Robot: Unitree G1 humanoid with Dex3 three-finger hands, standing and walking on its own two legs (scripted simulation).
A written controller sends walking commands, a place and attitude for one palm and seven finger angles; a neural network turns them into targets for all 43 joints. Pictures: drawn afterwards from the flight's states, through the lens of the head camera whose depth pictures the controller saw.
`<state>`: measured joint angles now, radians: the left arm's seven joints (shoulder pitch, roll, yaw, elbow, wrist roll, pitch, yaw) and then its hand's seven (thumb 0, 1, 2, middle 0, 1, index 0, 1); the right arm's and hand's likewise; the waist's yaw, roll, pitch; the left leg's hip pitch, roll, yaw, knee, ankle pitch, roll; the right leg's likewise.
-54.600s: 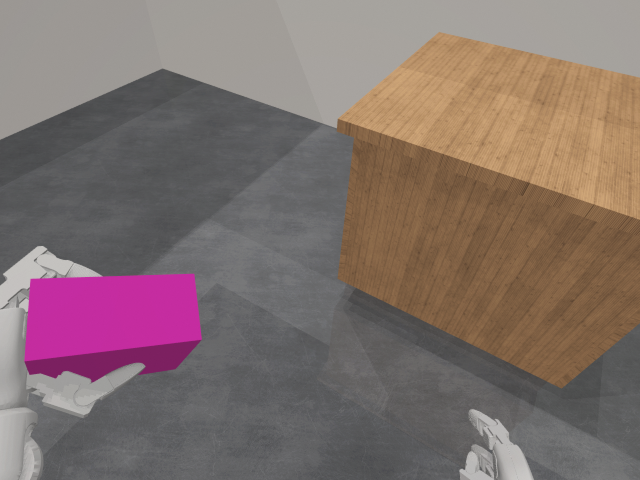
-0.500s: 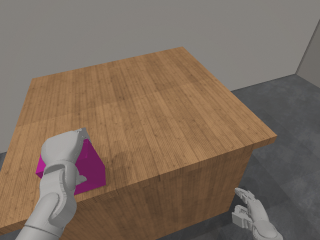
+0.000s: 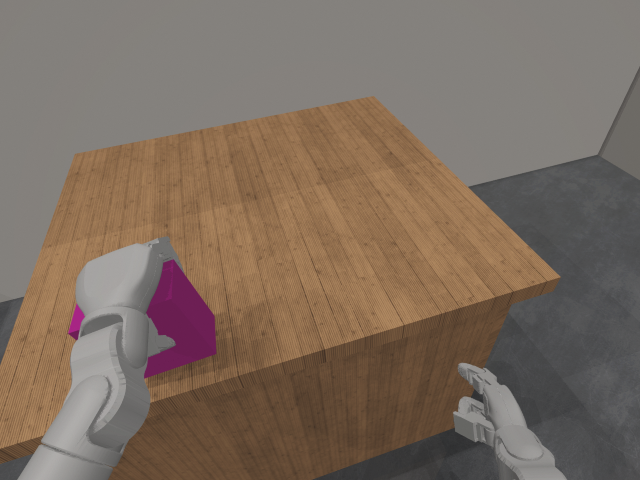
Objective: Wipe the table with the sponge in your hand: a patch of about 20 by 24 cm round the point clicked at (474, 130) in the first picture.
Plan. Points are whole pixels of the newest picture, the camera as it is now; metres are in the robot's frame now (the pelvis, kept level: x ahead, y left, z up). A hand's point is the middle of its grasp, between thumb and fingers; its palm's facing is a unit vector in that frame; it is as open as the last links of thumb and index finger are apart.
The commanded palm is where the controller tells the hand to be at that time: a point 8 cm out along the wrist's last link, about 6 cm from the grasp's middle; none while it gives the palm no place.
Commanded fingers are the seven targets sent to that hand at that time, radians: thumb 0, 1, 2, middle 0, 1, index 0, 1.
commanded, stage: lift the sponge slowly off the table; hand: left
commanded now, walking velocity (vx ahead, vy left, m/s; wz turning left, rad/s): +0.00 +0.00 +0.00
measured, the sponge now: (159, 332) +0.26 +0.27 +0.06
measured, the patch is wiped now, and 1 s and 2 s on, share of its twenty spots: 1.00 1.00 1.00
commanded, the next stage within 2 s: bring the sponge back beside the body in 1.18 s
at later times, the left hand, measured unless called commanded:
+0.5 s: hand (137, 284) +0.26 +0.26 +0.15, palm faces +0.16 -0.15 -0.98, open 10.4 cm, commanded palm +0.23 +0.26 +0.22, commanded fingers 0.00 0.10 1.30 -1.20 -1.60 -1.20 -1.60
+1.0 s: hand (139, 258) +0.28 +0.26 +0.18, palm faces +0.20 -0.14 -0.97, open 10.4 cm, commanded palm +0.23 +0.25 +0.26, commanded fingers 0.00 0.10 1.30 -1.20 -1.60 -1.20 -1.60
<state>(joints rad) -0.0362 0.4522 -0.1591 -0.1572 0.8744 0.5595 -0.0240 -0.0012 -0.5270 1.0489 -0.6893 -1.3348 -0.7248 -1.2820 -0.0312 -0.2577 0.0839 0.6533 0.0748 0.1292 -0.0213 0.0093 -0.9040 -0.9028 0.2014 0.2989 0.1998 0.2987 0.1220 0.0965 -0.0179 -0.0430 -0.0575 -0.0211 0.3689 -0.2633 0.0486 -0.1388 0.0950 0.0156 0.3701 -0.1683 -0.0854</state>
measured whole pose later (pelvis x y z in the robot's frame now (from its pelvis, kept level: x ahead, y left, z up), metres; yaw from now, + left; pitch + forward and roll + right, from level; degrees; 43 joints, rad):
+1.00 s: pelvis -0.02 -0.01 +0.00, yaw +0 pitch -3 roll +1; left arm -0.20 0.54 -0.10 -0.18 0.82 0.59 -0.13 0.00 -0.53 1.05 -0.69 -1.33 -0.72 -1.28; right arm -0.02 -0.28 0.09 0.64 0.09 0.12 -0.04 0.01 -0.90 -0.90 0.20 0.30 0.20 0.30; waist 0.11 0.11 -0.01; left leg -0.08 -0.06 -0.02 0.39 -0.25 0.04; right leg -0.18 0.10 0.01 0.40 -0.16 -0.10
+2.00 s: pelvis -0.02 +0.00 +0.00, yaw +0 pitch -4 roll +0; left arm 0.06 0.57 -0.02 -0.39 0.77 0.54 -0.11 0.00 -0.53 1.05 -0.69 -1.33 -0.72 -1.28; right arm -0.01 -0.26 0.09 0.61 0.07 0.12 -0.03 0.01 -0.90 -0.90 0.20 0.30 0.20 0.30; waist 0.14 0.11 -0.01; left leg -0.08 -0.06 -0.02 0.43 -0.27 0.05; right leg -0.17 0.09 0.02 0.42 -0.17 -0.08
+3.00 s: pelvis -0.02 +0.01 +0.00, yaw +0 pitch -6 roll -1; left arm 0.27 0.57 0.03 -0.50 0.75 0.48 -0.07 0.00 -0.53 1.05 -0.69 -1.33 -0.72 -1.29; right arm 0.01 -0.26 0.09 0.61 0.06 0.10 -0.03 0.01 -0.90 -0.90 0.20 0.30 0.20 0.30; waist 0.14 0.10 0.00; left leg -0.06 -0.07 -0.01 0.43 -0.27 0.07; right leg -0.14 0.09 0.02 0.40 -0.16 -0.06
